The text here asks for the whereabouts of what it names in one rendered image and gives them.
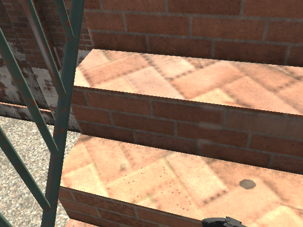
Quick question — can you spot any robot right hand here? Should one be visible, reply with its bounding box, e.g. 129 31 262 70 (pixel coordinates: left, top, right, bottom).
202 217 247 227

